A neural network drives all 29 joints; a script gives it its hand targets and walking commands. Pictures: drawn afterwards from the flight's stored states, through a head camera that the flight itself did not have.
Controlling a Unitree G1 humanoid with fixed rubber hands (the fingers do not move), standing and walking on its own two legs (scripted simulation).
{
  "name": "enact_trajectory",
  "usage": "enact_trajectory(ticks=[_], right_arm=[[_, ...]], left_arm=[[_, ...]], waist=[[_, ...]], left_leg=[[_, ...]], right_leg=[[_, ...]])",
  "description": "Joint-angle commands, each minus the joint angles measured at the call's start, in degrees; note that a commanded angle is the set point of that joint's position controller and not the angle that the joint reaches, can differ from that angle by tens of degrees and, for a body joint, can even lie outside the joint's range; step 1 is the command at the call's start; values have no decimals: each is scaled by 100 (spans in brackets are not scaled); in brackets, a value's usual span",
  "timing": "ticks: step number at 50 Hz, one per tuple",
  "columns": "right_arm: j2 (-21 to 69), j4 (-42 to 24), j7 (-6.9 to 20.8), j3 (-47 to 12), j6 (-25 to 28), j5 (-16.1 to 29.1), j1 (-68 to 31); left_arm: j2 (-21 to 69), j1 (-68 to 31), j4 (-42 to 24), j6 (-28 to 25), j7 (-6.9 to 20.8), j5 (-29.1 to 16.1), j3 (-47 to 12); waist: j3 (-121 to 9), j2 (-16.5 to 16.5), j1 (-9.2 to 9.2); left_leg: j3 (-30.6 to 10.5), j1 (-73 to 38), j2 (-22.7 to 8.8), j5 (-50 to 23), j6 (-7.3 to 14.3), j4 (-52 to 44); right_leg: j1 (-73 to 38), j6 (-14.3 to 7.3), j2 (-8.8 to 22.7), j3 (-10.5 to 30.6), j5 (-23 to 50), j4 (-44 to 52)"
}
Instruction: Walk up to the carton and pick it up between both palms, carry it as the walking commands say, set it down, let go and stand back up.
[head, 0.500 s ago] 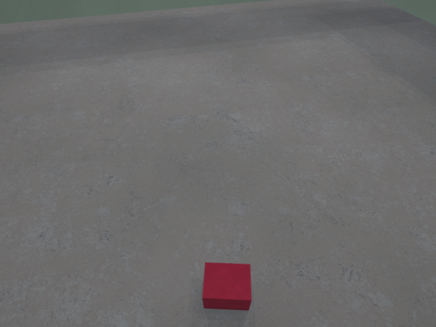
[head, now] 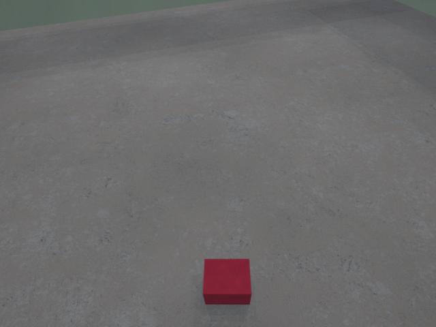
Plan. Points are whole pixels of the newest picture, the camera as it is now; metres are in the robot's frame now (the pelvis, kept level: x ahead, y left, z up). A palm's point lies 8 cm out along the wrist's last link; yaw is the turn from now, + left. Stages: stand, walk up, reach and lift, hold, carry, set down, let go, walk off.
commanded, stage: stand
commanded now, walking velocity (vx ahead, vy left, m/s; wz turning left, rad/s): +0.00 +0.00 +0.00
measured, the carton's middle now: (227, 281) +0.47 +0.02 -0.70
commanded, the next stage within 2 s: reach and lift in 0.42 s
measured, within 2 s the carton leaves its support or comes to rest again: neither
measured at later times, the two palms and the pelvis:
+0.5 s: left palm out of the picture +0.06 +0.25 -0.13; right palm out of the picture +0.06 -0.24 -0.13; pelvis -0.01 +0.00 +0.00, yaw +0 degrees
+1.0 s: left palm out of the picture +0.19 +0.24 -0.15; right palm out of the picture +0.18 -0.22 -0.15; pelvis +0.00 +0.00 -0.03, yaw +1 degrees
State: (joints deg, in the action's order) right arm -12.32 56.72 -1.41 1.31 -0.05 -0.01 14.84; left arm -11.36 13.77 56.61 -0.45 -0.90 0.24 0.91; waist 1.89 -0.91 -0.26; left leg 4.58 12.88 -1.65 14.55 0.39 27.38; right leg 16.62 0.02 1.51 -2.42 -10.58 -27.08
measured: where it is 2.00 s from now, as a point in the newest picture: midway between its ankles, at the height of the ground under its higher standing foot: outside the picture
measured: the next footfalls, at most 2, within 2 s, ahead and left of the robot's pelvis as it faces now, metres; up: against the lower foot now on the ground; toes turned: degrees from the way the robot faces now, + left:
none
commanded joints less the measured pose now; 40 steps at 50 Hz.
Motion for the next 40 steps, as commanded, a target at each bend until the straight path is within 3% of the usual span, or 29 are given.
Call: enact_trajectory(ticks=[1, 7, 13, 20, 21, 22, 23, 25, 26, 28, 31, 33, 36, 40], right_arm=[[-702, 15, 30, 5, 72, -138, 145], [-760, 48, 37, -1, 97, -124, 101], [-752, 75, 40, 3, 119, -133, 117], [-775, 84, 29, -5, 133, -124, 117], [-804, 73, 28, 8, 142, -121, 94], [-889, -1938, 139, 159, -314, 253, -1917], [-958, -3353, 146, 31, -536, 368, -3270], [-1009, -3041, 196, 212, -1288, 351, -2487], [-957, -2738, 242, 283, -1656, 206, -2034], [-644, -2364, 197, 233, -2243, 128, -1393], [-428, -2080, 130, 96, -2720, 16, -652], [-228, -2361, 155, 57, -2570, -50, -616], [-7, -2890, 207, 156, -2098, -39, -1205], [106, -2794, 141, 304, -1475, -98, -1389]], left_arm=[[-589, 179, 24, -78, -4, 108, 129], [-660, 269, 57, -89, -12, 106, 154], [-701, 296, 31, -113, -10, 111, 160], [-721, 250, 44, -129, -10, 117, 159], [-692, 274, 43, -133, -10, 108, 143], [-1070, -1736, -1968, 249, 176, 5, 225], [-1284, -2871, -2575, 516, 279, -46, 250], [-1019, -2341, -2552, 1217, 244, -250, 125], [-1016, -1949, -2422, 1526, 227, -278, 61], [-1082, -1483, -2245, 2080, 300, -280, 62], [-904, -929, -1709, 2576, 449, 59, 136], [-864, -1143, -1938, 2439, 584, 122, 267], [-701, -1719, -2409, 1932, 604, 269, 326], [-638, -1704, -2305, 1297, 544, 324, 479]], waist=[[-261, 108, 144], [-340, 230, 101], [-409, 81, 91], [-420, 249, 98], [-456, 137, 106], [-435, 142, -228], [-46, 83, -173], [456, -371, -42], [657, -476, 72], [549, -255, 119], [749, 259, 162], [426, 525, 152], [-404, 158, 243], [-1175, 141, 265]], left_leg=[[-487, -267, -611, -60, 121, -865], [-502, -221, -630, -95, 90, -889], [-488, -244, -648, -198, 91, -903], [-431, -269, -648, -236, 80, -834], [-436, -355, -666, -265, 88, -821], [-67, 1820, 134, 1750, 189, 57], [-110, 2074, -34, 2309, 234, 8], [-183, 2563, -202, 2732, 224, -423], [-252, 2568, -232, 2469, 255, -468], [-254, 2269, -140, 1669, 333, -357], [-199, 1730, 89, 1205, 310, -193], [-235, 1286, 316, 429, 249, 96], [-450, 1424, 300, -673, 221, 682], [-515, 1781, 358, -1516, 109, 1210]], right_leg=[[-230, -63, 472, 579, -158, 883], [-401, -56, 464, 533, -21, 846], [-442, -48, 477, 533, 115, 761], [-402, -69, 494, 549, 290, 778], [-363, -56, 467, 532, 318, 750], [-236, -13, -243, -86, -1511, -294], [-196, 96, -280, 59, -1913, -375], [-593, 148, -377, -144, -1746, -699], [-764, 139, -421, -101, -1456, -767], [-786, 91, -341, 78, -935, -642], [-183, -1, -260, 77, -1035, -86], [205, -102, -146, 247, -738, 136], [335, -7, -276, 268, 565, -545], [403, 99, -319, 225, 1657, -1175]])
